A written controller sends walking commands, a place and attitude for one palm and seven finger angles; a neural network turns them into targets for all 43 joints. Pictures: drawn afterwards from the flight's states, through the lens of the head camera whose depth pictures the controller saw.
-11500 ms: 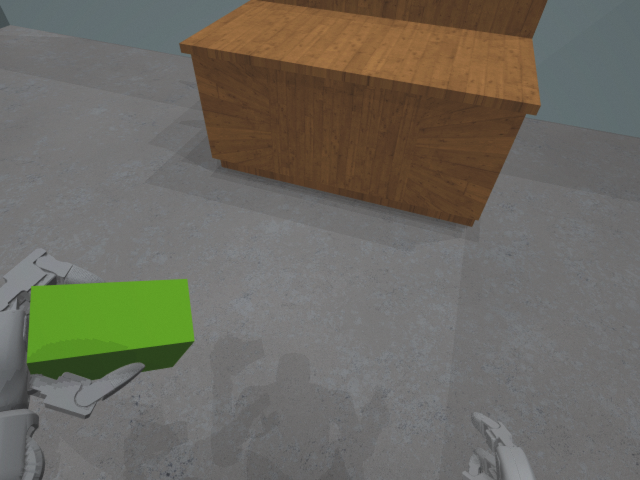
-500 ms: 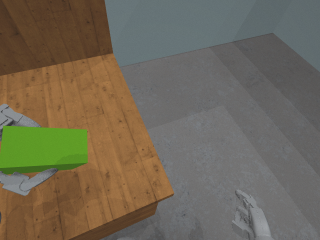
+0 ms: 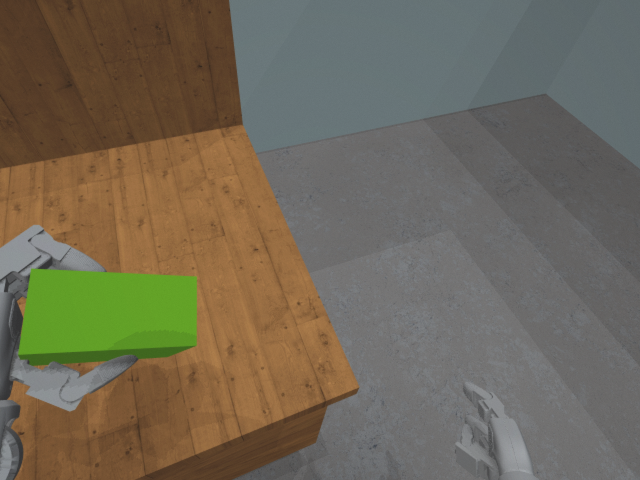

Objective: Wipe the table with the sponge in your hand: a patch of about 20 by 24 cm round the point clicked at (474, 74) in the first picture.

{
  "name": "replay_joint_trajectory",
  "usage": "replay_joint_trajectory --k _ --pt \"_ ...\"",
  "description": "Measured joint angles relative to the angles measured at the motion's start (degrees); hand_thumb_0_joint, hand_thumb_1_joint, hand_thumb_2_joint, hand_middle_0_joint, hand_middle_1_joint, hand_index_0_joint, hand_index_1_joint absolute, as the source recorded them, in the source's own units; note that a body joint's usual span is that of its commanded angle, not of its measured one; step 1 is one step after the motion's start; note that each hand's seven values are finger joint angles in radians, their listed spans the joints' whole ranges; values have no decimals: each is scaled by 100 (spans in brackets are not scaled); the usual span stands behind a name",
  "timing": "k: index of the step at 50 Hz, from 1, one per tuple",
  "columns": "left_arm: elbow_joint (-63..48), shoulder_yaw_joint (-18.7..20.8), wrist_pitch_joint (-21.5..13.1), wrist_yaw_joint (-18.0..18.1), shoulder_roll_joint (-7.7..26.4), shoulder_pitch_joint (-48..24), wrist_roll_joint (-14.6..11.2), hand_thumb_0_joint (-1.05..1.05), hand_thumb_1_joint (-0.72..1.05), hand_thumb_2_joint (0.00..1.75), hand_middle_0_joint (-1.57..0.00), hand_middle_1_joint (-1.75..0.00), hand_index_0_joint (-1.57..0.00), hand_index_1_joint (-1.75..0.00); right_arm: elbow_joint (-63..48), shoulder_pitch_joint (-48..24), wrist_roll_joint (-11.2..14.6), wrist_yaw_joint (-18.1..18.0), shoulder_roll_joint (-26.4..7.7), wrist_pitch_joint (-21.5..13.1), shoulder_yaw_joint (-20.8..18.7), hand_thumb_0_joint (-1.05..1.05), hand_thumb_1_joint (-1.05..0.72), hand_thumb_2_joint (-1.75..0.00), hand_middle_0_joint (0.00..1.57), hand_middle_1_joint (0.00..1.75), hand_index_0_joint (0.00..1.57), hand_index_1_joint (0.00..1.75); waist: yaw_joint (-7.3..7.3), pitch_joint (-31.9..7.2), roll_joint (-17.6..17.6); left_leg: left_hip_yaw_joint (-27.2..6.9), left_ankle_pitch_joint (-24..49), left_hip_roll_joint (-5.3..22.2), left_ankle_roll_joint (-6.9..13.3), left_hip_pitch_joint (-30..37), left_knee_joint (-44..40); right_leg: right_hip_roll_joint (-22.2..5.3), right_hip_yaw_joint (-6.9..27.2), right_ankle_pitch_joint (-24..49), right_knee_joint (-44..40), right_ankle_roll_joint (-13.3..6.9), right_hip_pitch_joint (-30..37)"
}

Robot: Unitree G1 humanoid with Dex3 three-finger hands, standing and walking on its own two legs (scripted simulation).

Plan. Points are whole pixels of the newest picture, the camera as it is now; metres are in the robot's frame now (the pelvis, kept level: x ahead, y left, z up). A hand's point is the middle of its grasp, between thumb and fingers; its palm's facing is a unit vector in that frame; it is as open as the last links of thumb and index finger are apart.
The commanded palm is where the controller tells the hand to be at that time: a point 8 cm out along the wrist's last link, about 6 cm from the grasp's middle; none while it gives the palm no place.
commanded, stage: look again from close up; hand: left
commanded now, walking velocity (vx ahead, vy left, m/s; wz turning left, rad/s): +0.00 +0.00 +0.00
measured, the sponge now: (136, 320) +0.23 +0.20 +0.13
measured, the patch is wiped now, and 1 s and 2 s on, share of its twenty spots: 0.00 0.00 0.00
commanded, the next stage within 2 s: come to a stop and stand still in 0.18 s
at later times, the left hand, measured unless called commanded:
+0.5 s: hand (60, 347) +0.19 +0.24 +0.15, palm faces +0.33 -0.85 -0.41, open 10.4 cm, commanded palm +0.14 +0.28 +0.17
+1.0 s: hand (55, 295) +0.24 +0.27 +0.15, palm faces +0.37 -0.84 -0.40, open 10.3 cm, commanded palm +0.17 +0.28 +0.17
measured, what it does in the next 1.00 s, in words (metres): stands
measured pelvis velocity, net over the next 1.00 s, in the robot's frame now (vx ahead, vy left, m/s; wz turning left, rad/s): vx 0.01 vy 0.00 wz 0.00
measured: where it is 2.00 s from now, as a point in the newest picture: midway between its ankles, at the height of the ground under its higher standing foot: outside the picture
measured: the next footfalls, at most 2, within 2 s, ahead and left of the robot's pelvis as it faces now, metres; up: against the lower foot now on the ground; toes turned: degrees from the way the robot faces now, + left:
none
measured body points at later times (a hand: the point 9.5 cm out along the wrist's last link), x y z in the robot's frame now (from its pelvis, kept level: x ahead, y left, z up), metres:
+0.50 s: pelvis -0.03 +0.00 +0.00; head -0.01 +0.02 +0.45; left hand +0.17 +0.29 +0.17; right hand +0.13 -0.23 -0.08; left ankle +0.02 +0.09 -0.74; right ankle -0.02 -0.15 -0.74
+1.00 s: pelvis +0.01 +0.00 +0.00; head +0.05 +0.05 +0.44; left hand +0.21 +0.31 +0.18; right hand +0.19 -0.22 -0.07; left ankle +0.02 +0.09 -0.74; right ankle -0.01 -0.15 -0.74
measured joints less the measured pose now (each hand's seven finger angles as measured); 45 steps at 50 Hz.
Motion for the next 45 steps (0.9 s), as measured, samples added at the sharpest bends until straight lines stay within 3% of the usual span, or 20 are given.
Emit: replay_joint_trajectory --k 7,15,27,29,31,34,38,40,42,45 --pt "332 171 -74 22 39 -36 -27 -2 -51 101 -68 -136 -71 -135 39 152 23 -38 -16 -10 -4 1 -90 -90 20 30 20 30 -43 -150 92 24 141 19 9 -11 -67 16 24 159 -77 4 -18" --pt "549 -99 -62 13 -232 -80 82 -2 -51 101 -68 -136 -71 -135 83 323 35 -59 -72 -97 -25 1 -90 -90 20 30 20 30 -32 -202 117 50 248 19 23 -61 -97 13 48 230 -34 -6 -106" --pt "447 36 -172 -15 -82 -28 72 -2 -51 101 -68 -135 -71 -135 172 334 8 -24 -66 -192 -63 1 -90 -90 20 30 20 30 -82 -224 141 42 160 77 -4 -133 39 72 42 201 11 -27 -143" --pt "749 216 -342 -244 373 -714 374 -2 -51 101 -68 -135 -71 -134 174 437 -68 -31 -56 -332 -104 1 -90 -90 20 30 20 30 122 -196 94 26 109 99 -20 -277 185 89 7 142 162 -39 -276" --pt "1228 471 -570 -191 627 -1242 244 -2 -51 101 -68 -135 -71 -134 298 345 -71 38 -28 -376 -61 1 -90 -90 20 30 20 30 193 -167 24 48 97 120 -45 -304 218 107 30 101 242 -69 -339" --pt "1384 623 -507 -37 403 -1305 61 -2 -51 101 -68 -135 -71 -134 236 298 -36 149 -39 -448 -92 1 -90 -90 20 30 20 30 116 -204 53 158 46 108 -21 -251 198 88 140 54 302 -67 -357" --pt "913 128 -572 6 -108 -605 32 -2 -51 101 -68 -135 -71 -134 140 335 5 219 -66 -531 -139 1 -90 -90 20 30 20 30 -14 -286 88 247 -17 23 55 -158 122 -3 225 -51 332 6 -328" --pt "712 -164 -623 -54 -200 -269 76 -2 -51 101 -68 -135 -71 -134 141 351 -4 199 -35 -533 -137 1 -90 -90 20 30 20 30 -41 -291 43 243 -55 -2 69 -131 114 -29 221 -92 319 44 -294" --pt "599 -279 -640 -105 -122 -76 110 -2 -51 101 -68 -135 -71 -134 166 345 -16 150 24 -501 -114 1 -90 -90 20 30 20 30 -46 -263 -54 214 -94 -13 65 -115 125 -39 191 -134 315 53 -260" --pt "558 -140 -623 -103 143 -106 97 -2 -51 101 -68 -135 -71 -134 174 316 -17 66 106 -446 -82 1 -90 -90 20 30 20 30 -23 -170 -205 122 -141 -27 49 -110 169 -46 96 -196 318 34 -202"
